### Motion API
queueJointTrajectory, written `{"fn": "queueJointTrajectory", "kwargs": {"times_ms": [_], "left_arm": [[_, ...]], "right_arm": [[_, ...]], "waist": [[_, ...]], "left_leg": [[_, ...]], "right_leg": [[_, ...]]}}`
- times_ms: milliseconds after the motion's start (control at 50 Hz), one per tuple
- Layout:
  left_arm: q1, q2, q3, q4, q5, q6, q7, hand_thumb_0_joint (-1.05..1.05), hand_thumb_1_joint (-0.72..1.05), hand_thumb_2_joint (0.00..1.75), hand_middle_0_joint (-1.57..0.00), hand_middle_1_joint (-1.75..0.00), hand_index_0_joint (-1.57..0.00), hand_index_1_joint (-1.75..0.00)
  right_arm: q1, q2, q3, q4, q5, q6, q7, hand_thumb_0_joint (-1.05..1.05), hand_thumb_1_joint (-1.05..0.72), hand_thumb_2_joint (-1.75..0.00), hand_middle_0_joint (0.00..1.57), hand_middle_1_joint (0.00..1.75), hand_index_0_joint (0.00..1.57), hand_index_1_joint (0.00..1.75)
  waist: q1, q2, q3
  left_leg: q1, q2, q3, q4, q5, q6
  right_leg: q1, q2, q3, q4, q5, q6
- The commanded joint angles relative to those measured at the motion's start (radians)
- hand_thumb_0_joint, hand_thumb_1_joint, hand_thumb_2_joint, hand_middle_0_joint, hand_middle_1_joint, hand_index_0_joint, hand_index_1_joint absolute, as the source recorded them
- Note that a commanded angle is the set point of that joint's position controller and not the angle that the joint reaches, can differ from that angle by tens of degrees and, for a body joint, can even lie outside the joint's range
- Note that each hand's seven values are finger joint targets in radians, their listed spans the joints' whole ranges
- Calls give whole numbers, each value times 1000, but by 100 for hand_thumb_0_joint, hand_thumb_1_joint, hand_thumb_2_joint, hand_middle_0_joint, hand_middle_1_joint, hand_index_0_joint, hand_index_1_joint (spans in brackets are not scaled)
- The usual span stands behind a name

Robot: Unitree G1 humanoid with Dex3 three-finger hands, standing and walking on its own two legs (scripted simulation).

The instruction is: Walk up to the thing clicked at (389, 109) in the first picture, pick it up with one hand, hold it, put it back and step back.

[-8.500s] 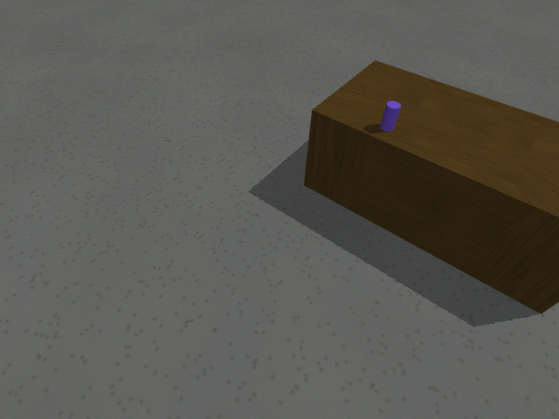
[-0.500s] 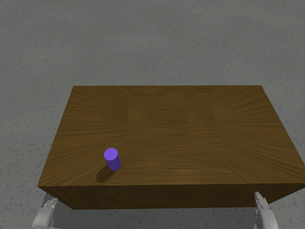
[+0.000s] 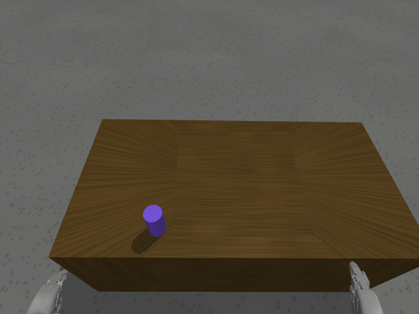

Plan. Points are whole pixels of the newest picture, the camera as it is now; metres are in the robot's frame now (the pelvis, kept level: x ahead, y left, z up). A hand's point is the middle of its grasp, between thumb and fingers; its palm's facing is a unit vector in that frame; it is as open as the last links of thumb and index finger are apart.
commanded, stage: go down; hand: left
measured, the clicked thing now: (155, 221) +0.41 +0.17 -0.24
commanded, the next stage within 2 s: approach in 1.74 s
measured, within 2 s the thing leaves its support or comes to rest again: neither
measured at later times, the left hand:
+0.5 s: hand (57, 276) +0.21 +0.29 -0.03, palm faces +0.17 -0.94 -0.30, open 17.2 cm
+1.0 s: hand (45, 223) +0.29 +0.33 +0.00, palm faces +0.13 -0.98 -0.16, open 17.3 cm
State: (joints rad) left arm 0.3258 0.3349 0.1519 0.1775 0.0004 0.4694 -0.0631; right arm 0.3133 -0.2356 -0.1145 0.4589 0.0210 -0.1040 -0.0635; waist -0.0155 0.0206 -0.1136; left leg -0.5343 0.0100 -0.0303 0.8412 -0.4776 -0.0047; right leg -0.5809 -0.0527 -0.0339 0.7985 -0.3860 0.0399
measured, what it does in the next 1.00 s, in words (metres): stands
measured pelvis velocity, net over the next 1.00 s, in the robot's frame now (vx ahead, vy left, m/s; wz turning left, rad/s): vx -0.03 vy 0.00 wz -0.01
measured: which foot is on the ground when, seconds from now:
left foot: down 0.00-1.00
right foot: down 0.00-1.00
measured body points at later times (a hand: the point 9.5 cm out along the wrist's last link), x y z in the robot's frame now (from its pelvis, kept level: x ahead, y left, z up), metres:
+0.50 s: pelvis -0.02 -0.01 -0.01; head +0.00 +0.01 +0.44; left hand +0.20 +0.34 -0.01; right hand +0.15 -0.26 -0.04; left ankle -0.04 +0.12 -0.70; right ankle +0.00 -0.15 -0.70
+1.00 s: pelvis -0.03 +0.00 -0.01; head +0.02 +0.02 +0.44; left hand +0.28 +0.38 +0.02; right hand +0.12 -0.27 -0.05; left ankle -0.04 +0.12 -0.70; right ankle +0.00 -0.15 -0.70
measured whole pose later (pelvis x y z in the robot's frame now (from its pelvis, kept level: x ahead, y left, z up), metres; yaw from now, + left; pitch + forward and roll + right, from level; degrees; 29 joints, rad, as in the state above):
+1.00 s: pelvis -0.03 +0.00 -0.01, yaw -1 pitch +11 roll -1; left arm -0.28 0.63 0.44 0.79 -0.08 0.13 -0.40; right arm 0.36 -0.26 -0.03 0.39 0.03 -0.19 -0.09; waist -0.05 -0.02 -0.10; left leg -0.62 0.02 -0.03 0.90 -0.46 -0.01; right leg -0.67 -0.04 -0.03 0.84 -0.35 0.03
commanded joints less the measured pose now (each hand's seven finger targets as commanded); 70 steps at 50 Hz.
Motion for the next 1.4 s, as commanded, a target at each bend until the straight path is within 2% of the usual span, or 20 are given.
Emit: {"fn": "queueJointTrajectory", "kwargs": {"times_ms": [0,80,220,300,320,340,440,500,580,660,700,780,840,940,1020,1120,1220,1280,1340,1380], "left_arm": [[-32,191,102,-180,1,-27,2,0,-51,7,-7,-3,-5,-4],[-13,225,135,-224,-3,-29,-8,0,-51,7,-6,-3,-5,-4],[-26,226,130,-260,-13,-37,-37,0,-51,8,-7,-4,-5,-5],[-175,301,191,-290,-21,-68,-31,0,-52,10,-6,-3,-4,-5],[-239,354,237,-349,-26,-77,-27,0,-53,11,-6,-4,-4,-6],[-237,370,250,-293,-22,-82,-26,0,-51,11,-6,-4,-4,-6],[-379,369,233,-84,-60,-103,-83,0,-51,11,-5,-3,-3,-5],[-464,452,275,-25,-74,-116,-142,0,-53,9,-6,-3,-4,-5],[-550,478,279,93,-88,-130,-226,0,-53,7,-6,-3,-5,-4],[-619,511,309,235,-104,-179,-267,0,-57,7,-6,-5,-5,-5],[-699,561,334,230,-105,-221,-279,0,-57,8,-5,-5,-4,-6],[-784,564,324,316,-100,-302,-304,0,-52,9,-5,-5,-4,-6],[-807,609,357,376,-102,-356,-316,0,-52,9,-5,-6,-5,-6],[-891,682,387,420,-92,-430,-333,0,-49,10,-5,-5,-4,-5],[-924,688,385,480,-101,-474,-356,0,-47,8,-5,-4,-5,-5],[-950,717,393,569,-99,-500,-387,0,-50,7,-5,-4,-5,-4],[-999,712,387,628,-114,-542,-413,0,-52,7,-5,-3,-5,-4],[-1037,745,400,652,-119,-566,-422,0,-53,7,-5,-4,-5,-4],[-1066,770,412,636,-121,-581,-425,0,-53,7,-5,-4,-5,-4],[-1087,793,425,637,-119,-590,-427,0,-54,6,-5,-4,-6,-4]], "right_arm": [[-18,-146,-55,-190,4,-61,-16,0,55,-4,5,5,5,5],[20,-142,-58,-220,9,-60,-24,0,55,-4,5,5,5,5],[60,-131,-41,-290,15,-58,-28,0,55,-4,5,5,5,5],[64,-126,-19,-381,17,-73,-44,0,55,-4,5,5,5,5],[60,-124,-15,-393,16,-81,-51,0,55,-5,5,5,5,5],[57,-140,-35,-368,15,-88,-64,0,54,-5,5,5,5,5],[75,-99,26,-272,21,-109,-83,0,55,-5,5,5,5,5],[65,-110,32,-267,22,-117,-81,0,55,-4,5,5,5,5],[60,-138,27,-283,23,-127,-66,0,54,-5,5,5,5,5],[9,-151,11,-270,25,-134,-51,0,55,-5,5,5,5,5],[13,-188,-25,-278,25,-145,-48,0,54,-5,5,5,5,5],[25,-139,23,-224,23,-152,-37,0,55,-5,5,5,5,5],[26,-176,-10,-205,19,-158,-38,0,56,-5,5,5,5,5],[-10,-166,29,-277,14,-160,-39,0,55,-5,5,5,5,5],[21,-172,20,-214,13,-151,-44,0,55,-5,5,5,5,5],[55,-191,11,-200,7,-156,-46,0,54,-5,5,5,5,5],[19,-153,63,-235,8,-158,-36,0,55,-5,5,5,5,5],[30,-191,27,-253,4,-159,-42,0,55,-5,5,5,5,5],[30,-167,62,-245,5,-157,-40,0,56,-5,5,5,5,5],[13,-197,31,-258,2,-154,-46,0,55,-5,5,5,5,5]], "waist": [[8,23,-118],[10,37,-135],[-7,61,-130],[-20,37,-160],[-9,56,-220],[-17,54,-204],[-25,67,-62],[-5,101,-114],[-9,111,-166],[-1,40,-160],[-3,71,-205],[1,91,-193],[-4,94,-216],[-8,111,-317],[-18,118,-257],[-43,123,-261],[-36,108,-227],[-54,82,-261],[-38,116,-284],[-44,125,-318]], "left_leg": [[18,-24,14,-112,351,-12],[9,-30,18,-103,305,-6],[-9,-23,9,-84,317,-15],[-14,-23,7,-66,276,-3],[21,-29,8,-65,281,1],[26,-30,9,-65,276,4],[-30,-31,9,-92,196,4],[-22,-35,12,-97,192,4],[24,-16,-6,-108,308,-6],[-18,-17,-3,-102,273,2],[13,-8,-11,-116,286,-5],[9,-8,-7,-118,267,-4],[18,-7,-3,-115,262,-2],[55,-5,3,-83,415,-6],[43,-16,16,-96,354,2],[73,-8,10,-92,412,0],[19,-14,10,-105,318,4],[13,-16,10,-98,283,9],[18,-19,11,-94,289,9],[31,-17,9,-87,300,4]], "right_leg": [[116,35,-32,-72,237,-42],[114,34,-32,-67,201,-42],[71,38,-32,-32,198,-43],[82,30,-20,-36,185,-35],[117,24,-15,-41,196,-36],[114,22,-14,-44,195,-38],[46,20,-13,-70,135,-36],[72,22,-16,-77,127,-38],[92,37,-28,-56,199,-47],[95,40,-25,-60,170,-46],[89,47,-24,-49,167,-49],[62,47,-19,-44,153,-50],[56,46,-14,-49,153,-50],[118,39,-3,-37,282,-50],[95,36,4,-58,251,-50],[69,37,-2,-57,292,-52],[50,39,-4,-60,220,-54],[53,38,-3,-63,205,-49],[62,35,2,-59,210,-51],[55,35,3,-55,215,-52]]}}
